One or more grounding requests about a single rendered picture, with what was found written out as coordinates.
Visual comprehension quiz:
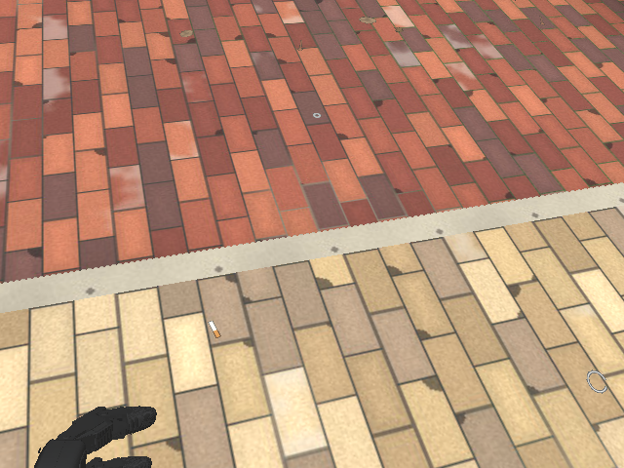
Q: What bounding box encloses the left robot hand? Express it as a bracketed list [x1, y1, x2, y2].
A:
[34, 406, 157, 468]

